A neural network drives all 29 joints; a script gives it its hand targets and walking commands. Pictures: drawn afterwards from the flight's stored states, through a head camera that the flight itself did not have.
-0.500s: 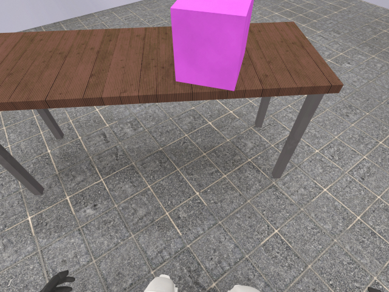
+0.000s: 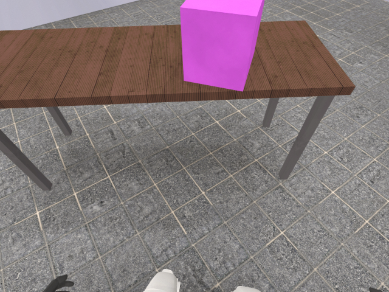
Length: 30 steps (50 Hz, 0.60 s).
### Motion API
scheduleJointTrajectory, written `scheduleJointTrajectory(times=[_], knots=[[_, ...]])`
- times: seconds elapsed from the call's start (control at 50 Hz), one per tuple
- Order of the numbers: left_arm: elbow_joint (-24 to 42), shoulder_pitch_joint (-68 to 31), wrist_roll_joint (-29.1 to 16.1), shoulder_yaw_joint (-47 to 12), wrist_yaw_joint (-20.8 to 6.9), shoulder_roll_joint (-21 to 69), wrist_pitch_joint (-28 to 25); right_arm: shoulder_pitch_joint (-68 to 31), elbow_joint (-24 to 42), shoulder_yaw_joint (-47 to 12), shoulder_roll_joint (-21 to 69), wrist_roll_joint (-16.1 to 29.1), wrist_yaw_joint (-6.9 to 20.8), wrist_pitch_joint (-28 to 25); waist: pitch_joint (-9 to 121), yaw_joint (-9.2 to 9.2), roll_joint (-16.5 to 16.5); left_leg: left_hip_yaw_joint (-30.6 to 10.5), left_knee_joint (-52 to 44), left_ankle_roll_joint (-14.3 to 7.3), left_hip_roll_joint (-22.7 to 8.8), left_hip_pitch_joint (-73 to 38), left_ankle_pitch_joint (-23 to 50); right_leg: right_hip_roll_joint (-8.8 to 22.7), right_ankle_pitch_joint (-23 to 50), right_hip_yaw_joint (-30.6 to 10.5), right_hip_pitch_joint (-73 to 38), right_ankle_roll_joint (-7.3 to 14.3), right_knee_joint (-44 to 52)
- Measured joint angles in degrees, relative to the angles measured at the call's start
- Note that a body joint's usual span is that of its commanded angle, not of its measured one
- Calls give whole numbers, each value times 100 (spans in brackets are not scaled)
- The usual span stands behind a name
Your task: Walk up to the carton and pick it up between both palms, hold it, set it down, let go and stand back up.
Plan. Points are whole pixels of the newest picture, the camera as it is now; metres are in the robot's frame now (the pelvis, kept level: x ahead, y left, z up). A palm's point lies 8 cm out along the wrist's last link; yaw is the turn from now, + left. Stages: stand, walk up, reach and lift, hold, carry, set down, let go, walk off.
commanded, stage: walk up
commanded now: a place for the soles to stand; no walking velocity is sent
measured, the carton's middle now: (224, 34) +0.90 -0.05 +0.07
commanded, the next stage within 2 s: none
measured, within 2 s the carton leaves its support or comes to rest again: neither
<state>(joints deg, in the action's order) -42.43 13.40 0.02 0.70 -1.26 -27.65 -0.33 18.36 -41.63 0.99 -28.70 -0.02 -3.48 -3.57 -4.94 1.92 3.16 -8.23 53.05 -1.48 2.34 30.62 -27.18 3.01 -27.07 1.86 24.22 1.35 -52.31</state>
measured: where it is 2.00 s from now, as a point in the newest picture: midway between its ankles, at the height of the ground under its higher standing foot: outside the picture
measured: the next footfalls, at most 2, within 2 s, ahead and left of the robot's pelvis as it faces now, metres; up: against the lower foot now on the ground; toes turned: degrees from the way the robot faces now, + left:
none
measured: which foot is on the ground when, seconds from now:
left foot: down 0.00-1.00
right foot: down 0.00-1.00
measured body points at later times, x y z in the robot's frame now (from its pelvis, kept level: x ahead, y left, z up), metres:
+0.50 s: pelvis +0.01 +0.01 +0.00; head +0.04 +0.02 +0.45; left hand +0.10 +0.35 -0.10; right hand +0.11 -0.33 -0.07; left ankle +0.07 +0.18 -0.69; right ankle +0.02 -0.10 -0.70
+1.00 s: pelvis +0.01 +0.01 +0.00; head +0.04 +0.03 +0.44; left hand +0.13 +0.35 -0.10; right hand +0.11 -0.33 -0.07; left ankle +0.07 +0.19 -0.70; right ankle +0.02 -0.10 -0.69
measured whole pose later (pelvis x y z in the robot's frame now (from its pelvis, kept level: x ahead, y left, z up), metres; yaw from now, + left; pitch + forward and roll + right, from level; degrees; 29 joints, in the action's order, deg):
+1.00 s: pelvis +0.01 +0.01 +0.00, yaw +1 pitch -2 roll +2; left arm -42.4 10.8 0.0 0.7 -1.4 -27.8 0.9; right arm 18.5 -42.0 1.0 -28.5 0.0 -3.4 -5.3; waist -5.4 0.9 3.3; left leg -8.2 48.6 0.1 1.6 26.7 -21.1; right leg 2.9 -33.3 0.6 24.1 0.7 -54.6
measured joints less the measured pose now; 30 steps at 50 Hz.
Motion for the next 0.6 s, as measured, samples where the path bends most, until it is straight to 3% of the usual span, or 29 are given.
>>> scheduleJointTrajectory(times=[0.1,0.16,0.24,0.28,0.32,0.4,0.5,0.56,0.6], knots=[[0,39,0,-1,0,2,3,6,-7,0,-14,0,15,-102,11,1,-51,24,-304,-92,-1,-173,439,55,-25,10,-2,-29,-21],[-2,-26,0,0,-1,0,88,4,-13,-2,31,0,14,-168,-23,-65,-32,18,-456,210,-3,-327,744,34,-416,-46,-8,-32,-227],[1,-198,0,0,-1,-4,111,3,-13,0,33,0,14,-161,-23,-100,31,11,-456,163,-50,-362,702,-32,-683,-76,-7,-32,-235],[1,-214,0,0,-6,-5,108,3,-15,0,0,0,14,-113,-19,-91,47,9,-457,201,-72,-368,702,-53,-242,-77,-7,-32,-153],[1,-173,0,0,-7,-4,69,2,-17,-1,17,0,11,-22,-16,-64,72,13,-373,97,-49,-337,547,-48,80,-75,-9,-33,-103],[0,-39,0,0,-9,-3,47,2,-12,0,15,0,2,-1,-13,4,41,10,48,-24,-8,-34,60,-5,27,-59,-9,-33,-8],[1,22,0,-2,-14,-1,48,8,-21,0,-26,0,23,-120,-1,5,-42,13,-325,-119,-8,-259,461,47,-26,-46,-4,-50,-37],[-1,-45,0,0,-14,-5,100,5,-28,-2,22,0,23,-167,-30,-60,-44,11,-436,211,-10,-379,610,39,-380,-80,-5,-55,-186],[2,-126,0,0,-14,-6,108,5,-28,-1,33,0,23,-172,-30,-82,-33,7,-436,178,-37,-379,608,0,-564,-88,-4,-56,-189]])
